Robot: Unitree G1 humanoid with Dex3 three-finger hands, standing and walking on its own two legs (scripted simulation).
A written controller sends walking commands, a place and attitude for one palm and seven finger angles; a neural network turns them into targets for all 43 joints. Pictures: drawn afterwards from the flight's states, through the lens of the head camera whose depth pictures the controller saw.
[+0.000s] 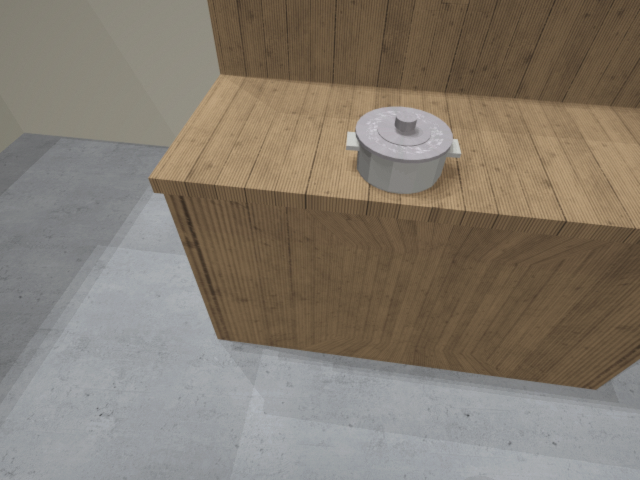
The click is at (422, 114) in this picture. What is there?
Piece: lid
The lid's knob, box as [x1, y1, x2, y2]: [395, 111, 416, 130]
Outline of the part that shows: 396,114 395,126 401,130 411,130 414,128 416,121 415,114 408,111 401,111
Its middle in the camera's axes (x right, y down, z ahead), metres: +0.16 -0.23 +0.75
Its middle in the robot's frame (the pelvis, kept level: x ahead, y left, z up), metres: +0.73 -0.13 +0.08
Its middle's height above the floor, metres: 0.85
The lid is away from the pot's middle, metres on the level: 0.00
